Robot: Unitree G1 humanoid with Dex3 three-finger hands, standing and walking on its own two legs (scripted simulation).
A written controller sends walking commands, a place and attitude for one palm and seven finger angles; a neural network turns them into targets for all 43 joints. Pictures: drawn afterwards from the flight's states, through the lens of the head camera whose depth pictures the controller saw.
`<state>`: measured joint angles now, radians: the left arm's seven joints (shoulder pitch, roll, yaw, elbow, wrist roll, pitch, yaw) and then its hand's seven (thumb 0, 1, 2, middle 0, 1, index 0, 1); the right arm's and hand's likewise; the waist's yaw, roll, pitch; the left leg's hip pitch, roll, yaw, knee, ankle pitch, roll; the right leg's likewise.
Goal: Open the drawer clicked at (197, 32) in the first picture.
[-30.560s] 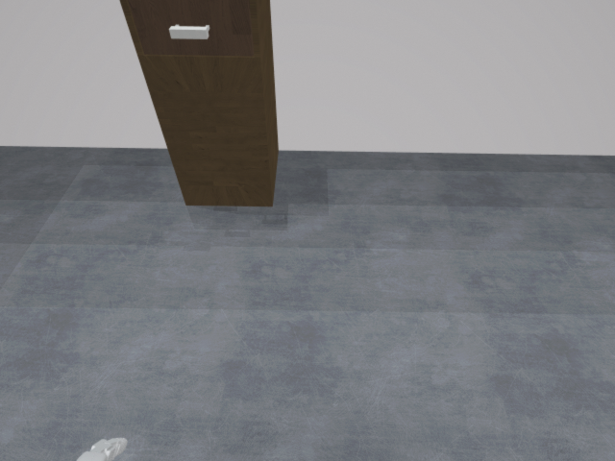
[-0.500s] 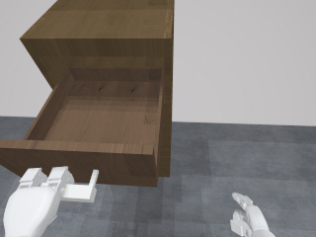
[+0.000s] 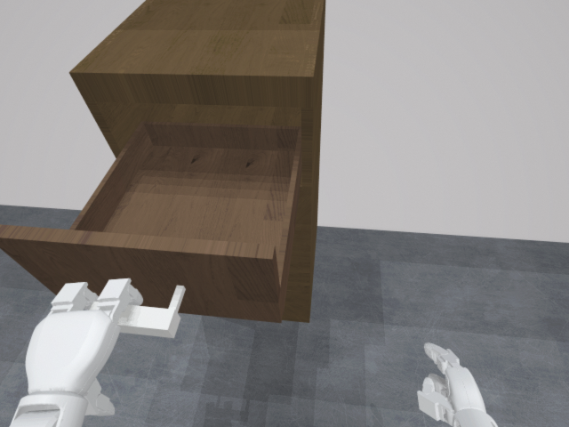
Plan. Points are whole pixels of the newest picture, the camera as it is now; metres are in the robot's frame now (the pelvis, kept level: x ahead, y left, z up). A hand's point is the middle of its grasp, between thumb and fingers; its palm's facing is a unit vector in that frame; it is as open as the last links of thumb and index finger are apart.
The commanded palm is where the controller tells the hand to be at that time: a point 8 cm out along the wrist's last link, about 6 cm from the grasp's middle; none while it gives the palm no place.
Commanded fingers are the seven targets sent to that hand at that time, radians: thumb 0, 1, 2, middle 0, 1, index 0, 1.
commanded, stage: lift the hand off the handle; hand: left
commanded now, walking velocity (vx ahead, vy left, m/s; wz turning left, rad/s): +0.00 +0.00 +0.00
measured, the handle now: (140, 304) +0.25 +0.23 +0.05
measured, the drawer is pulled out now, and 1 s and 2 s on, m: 0.30 0.29 0.29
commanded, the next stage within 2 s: draw the hand back to the body in 1.60 s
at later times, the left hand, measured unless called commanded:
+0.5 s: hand (102, 329) +0.21 +0.27 +0.06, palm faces +0.04 -0.03 -1.00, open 13.4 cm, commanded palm +0.18 +0.27 +0.12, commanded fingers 0.00 -0.50 0.30 -0.30 -1.20 -0.30 -1.20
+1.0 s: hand (69, 302) +0.21 +0.28 +0.13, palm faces +0.07 -0.04 -1.00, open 13.3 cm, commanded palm +0.18 +0.27 +0.19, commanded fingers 0.00 -0.50 0.30 -0.30 -1.20 -0.30 -1.20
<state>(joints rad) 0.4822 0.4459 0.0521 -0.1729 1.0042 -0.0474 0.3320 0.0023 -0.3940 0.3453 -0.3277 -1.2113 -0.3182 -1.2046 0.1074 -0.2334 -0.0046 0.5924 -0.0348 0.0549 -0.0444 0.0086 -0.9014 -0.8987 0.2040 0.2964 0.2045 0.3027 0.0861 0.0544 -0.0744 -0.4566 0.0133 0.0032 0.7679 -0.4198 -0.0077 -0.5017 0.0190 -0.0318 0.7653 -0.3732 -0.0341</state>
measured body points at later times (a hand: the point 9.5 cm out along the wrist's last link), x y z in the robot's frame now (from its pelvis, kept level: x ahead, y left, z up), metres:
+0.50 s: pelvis -0.01 +0.00 +0.01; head +0.02 -0.03 +0.46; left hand +0.20 +0.27 +0.11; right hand +0.20 -0.22 -0.10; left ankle -0.02 +0.12 -0.71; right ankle +0.01 -0.10 -0.71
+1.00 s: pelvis +0.00 +0.01 +0.02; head +0.01 -0.03 +0.47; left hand +0.20 +0.27 +0.18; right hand +0.24 -0.18 -0.07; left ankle -0.02 +0.12 -0.71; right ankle +0.01 -0.10 -0.71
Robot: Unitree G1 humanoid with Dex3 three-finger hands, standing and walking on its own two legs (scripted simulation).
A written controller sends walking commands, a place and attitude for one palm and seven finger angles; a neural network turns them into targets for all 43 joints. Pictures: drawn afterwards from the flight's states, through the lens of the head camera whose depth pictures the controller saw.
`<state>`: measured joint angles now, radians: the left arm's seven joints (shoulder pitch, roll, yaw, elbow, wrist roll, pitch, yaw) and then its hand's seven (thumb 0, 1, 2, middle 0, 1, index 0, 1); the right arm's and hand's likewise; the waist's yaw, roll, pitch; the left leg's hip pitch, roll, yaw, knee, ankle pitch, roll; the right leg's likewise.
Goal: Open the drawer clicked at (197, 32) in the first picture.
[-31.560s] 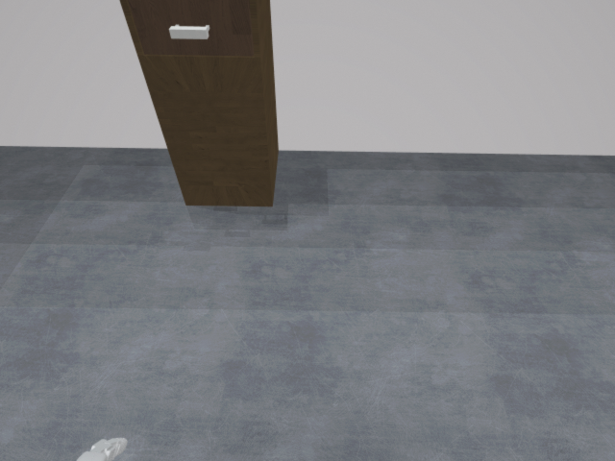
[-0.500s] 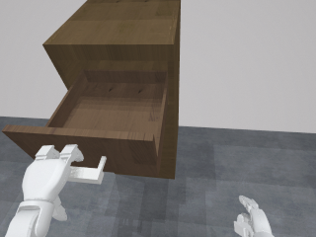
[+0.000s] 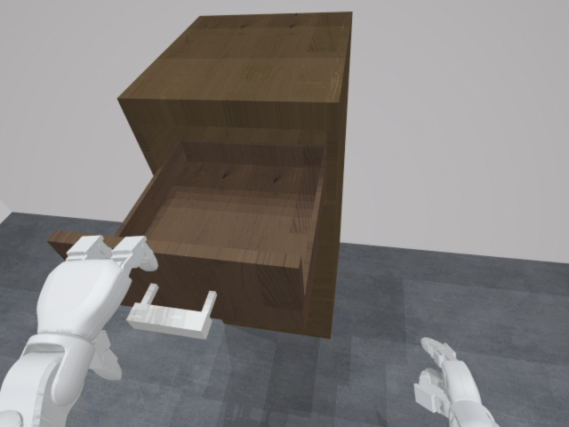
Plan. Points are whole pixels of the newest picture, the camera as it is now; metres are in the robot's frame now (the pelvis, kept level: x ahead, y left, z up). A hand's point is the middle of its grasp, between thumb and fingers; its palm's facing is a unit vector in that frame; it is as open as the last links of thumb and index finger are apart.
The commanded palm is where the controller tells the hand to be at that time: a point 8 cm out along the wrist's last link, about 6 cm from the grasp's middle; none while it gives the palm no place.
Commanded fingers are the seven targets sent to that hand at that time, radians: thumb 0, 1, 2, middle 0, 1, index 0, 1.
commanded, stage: lift the hand off the handle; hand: left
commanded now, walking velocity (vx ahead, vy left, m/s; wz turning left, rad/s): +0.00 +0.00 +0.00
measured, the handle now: (175, 306) +0.26 +0.22 +0.03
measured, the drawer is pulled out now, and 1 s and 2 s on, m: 0.29 0.29 0.29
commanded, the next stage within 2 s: draw the hand back to the body in 0.60 s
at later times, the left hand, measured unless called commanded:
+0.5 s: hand (106, 255) +0.24 +0.25 +0.17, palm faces +0.11 -0.04 -0.99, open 13.8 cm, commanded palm +0.19 +0.25 +0.23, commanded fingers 0.00 -0.50 0.30 -0.30 -1.20 -0.30 -1.20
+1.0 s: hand (87, 278) +0.21 +0.25 +0.17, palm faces +0.11 -0.03 -0.99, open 13.9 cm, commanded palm +0.17 +0.25 +0.23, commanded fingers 0.00 -0.50 0.30 -0.30 -1.20 -0.30 -1.20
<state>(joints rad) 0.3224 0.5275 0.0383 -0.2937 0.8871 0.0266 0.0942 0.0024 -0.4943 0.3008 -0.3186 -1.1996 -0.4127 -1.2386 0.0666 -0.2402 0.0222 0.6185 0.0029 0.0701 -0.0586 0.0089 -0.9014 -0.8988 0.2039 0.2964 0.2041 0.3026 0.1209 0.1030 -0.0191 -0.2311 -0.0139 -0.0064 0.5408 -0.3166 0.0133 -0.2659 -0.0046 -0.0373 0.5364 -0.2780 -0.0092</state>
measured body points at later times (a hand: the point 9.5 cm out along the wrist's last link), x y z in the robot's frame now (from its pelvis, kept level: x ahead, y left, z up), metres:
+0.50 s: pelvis +0.00 +0.00 +0.01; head -0.01 -0.05 +0.45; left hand +0.23 +0.25 +0.23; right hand +0.22 -0.21 -0.09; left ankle -0.02 +0.11 -0.73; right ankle +0.00 -0.11 -0.73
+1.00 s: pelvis -0.02 -0.01 +0.00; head -0.02 -0.06 +0.45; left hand +0.20 +0.25 +0.22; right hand +0.22 -0.21 -0.09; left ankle -0.02 +0.11 -0.73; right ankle +0.00 -0.11 -0.73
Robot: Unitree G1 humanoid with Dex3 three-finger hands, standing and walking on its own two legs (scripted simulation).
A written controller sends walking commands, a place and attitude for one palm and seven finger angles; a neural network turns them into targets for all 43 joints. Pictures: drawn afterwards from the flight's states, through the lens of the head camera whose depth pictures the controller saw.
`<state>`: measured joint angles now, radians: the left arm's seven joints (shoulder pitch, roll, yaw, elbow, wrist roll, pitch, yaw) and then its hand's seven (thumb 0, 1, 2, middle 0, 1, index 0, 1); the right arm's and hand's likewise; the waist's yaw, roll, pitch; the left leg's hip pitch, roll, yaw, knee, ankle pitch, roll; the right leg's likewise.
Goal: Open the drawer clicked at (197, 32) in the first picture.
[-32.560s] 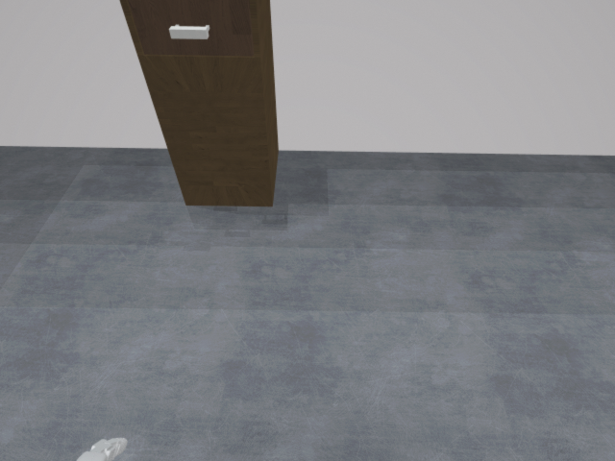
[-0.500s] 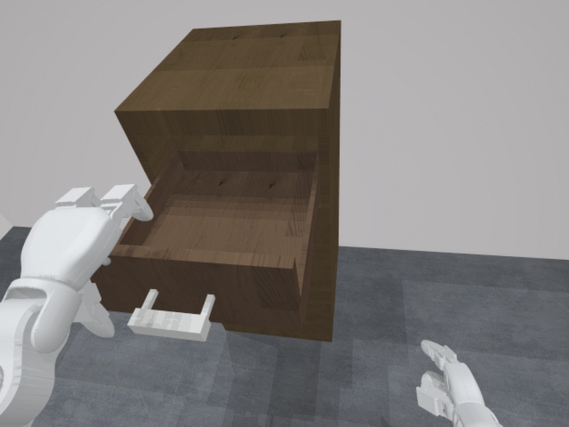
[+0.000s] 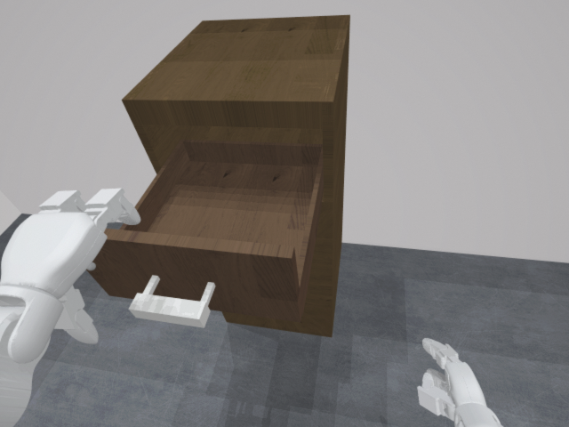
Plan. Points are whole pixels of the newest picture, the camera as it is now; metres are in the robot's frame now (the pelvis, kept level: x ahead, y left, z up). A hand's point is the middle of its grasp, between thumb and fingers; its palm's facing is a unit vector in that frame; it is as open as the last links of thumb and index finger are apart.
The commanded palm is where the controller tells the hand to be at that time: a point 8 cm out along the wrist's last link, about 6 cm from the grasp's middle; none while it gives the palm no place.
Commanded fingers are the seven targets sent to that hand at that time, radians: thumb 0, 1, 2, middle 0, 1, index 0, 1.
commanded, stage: draw the hand back to the body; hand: left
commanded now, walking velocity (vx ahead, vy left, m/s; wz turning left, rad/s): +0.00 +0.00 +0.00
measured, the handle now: (175, 297) +0.28 +0.22 +0.03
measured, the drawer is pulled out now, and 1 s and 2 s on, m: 0.29 0.29 0.29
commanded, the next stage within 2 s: step back with the hand held close in 1.30 s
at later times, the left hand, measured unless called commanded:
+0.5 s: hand (95, 263) +0.22 +0.23 +0.20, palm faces +0.41 -0.81 -0.43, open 13.5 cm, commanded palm +0.16 +0.27 +0.22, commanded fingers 0.00 -0.12 0.47 -0.27 -0.95 -0.27 -0.95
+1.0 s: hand (85, 265) +0.21 +0.24 +0.20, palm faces +0.44 -0.81 -0.40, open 9.5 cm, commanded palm +0.15 +0.28 +0.22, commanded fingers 0.00 0.76 0.84 -0.21 -0.39 -0.21 -0.39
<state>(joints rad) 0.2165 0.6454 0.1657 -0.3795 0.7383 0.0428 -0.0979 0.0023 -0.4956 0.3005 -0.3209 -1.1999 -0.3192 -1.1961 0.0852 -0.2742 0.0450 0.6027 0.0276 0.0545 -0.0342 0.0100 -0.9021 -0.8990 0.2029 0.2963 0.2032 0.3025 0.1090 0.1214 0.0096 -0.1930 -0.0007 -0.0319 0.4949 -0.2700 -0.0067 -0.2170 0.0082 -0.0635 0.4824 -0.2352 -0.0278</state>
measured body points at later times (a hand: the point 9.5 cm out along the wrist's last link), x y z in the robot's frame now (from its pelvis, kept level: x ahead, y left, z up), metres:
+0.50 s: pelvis +0.01 +0.00 +0.00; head +0.00 -0.02 +0.45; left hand +0.19 +0.27 +0.22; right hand +0.21 -0.21 -0.08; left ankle +0.00 +0.13 -0.74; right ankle +0.02 -0.10 -0.74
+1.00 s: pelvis +0.02 +0.00 +0.00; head +0.01 -0.02 +0.45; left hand +0.18 +0.28 +0.23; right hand +0.22 -0.21 -0.08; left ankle +0.00 +0.13 -0.74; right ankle +0.02 -0.10 -0.74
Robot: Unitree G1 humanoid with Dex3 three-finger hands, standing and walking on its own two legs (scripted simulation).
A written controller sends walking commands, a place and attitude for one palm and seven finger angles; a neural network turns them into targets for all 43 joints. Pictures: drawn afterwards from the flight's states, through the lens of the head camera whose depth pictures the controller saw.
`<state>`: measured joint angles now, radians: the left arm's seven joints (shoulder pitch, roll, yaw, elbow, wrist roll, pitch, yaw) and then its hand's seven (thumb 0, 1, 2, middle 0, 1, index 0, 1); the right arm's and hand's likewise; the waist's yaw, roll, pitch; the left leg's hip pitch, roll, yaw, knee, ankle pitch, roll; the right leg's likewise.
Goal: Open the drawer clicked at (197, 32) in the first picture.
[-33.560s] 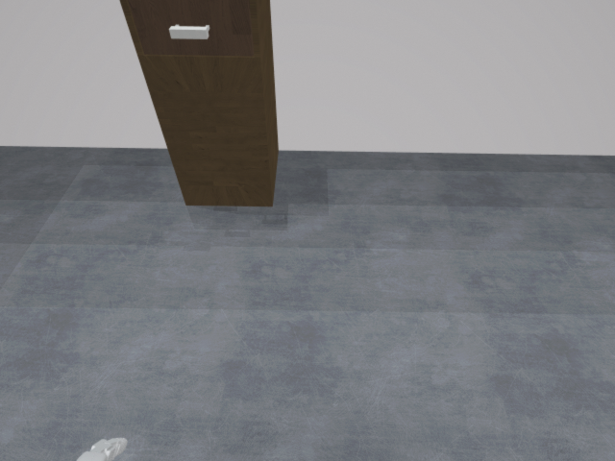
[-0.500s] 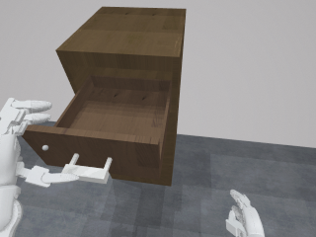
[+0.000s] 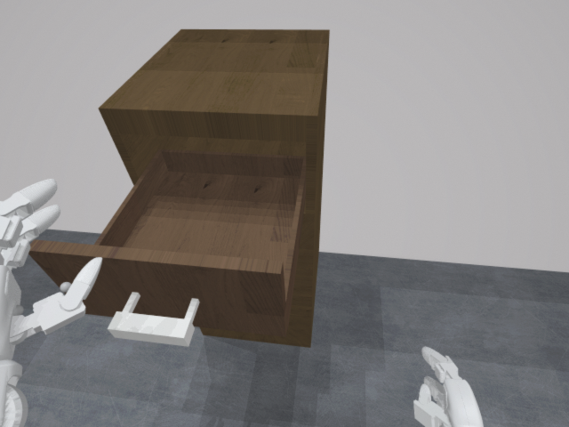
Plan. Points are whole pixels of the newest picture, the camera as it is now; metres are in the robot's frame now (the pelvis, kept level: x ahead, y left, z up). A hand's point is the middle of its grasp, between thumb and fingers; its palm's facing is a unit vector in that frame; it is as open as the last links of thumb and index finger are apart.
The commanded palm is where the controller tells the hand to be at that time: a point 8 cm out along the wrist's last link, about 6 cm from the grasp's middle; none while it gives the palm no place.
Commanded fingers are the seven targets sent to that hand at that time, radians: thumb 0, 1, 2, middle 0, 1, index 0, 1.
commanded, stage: draw the hand back to the body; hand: left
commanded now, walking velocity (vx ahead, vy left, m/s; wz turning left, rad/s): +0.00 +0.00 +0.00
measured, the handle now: (158, 314) +0.25 +0.23 +0.02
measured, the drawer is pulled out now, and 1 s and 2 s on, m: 0.29 0.29 0.29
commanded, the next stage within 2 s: step back with the hand held close in 0.30 s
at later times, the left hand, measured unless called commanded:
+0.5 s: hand (56, 297) +0.17 +0.24 +0.20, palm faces +0.46 -0.78 -0.43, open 7.5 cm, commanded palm +0.11 +0.28 +0.21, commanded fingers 0.00 0.90 0.90 -0.20 -0.30 -0.20 -0.30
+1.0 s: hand out of the picture +0.12 +0.26 +0.20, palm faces +0.43 -0.77 -0.48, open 7.5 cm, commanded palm +0.06 +0.30 +0.21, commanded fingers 0.00 0.90 0.90 -0.20 -0.30 -0.20 -0.30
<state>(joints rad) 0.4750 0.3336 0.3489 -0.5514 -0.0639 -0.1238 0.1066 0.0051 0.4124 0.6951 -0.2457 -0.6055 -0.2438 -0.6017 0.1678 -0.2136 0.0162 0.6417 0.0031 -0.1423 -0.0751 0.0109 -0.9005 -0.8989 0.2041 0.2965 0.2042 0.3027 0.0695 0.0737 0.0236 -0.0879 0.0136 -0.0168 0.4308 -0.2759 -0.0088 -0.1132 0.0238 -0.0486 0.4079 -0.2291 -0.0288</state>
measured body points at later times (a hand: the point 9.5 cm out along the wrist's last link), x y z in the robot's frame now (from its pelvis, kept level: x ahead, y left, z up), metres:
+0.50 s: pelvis -0.02 -0.01 +0.00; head -0.02 -0.03 +0.45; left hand +0.14 +0.28 +0.23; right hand +0.18 -0.22 -0.09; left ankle -0.02 +0.12 -0.74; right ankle +0.00 -0.10 -0.74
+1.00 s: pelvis -0.07 +0.02 -0.02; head -0.06 +0.03 +0.43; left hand +0.09 +0.30 +0.22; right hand +0.13 -0.20 -0.08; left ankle -0.02 +0.12 -0.74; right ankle +0.00 -0.10 -0.74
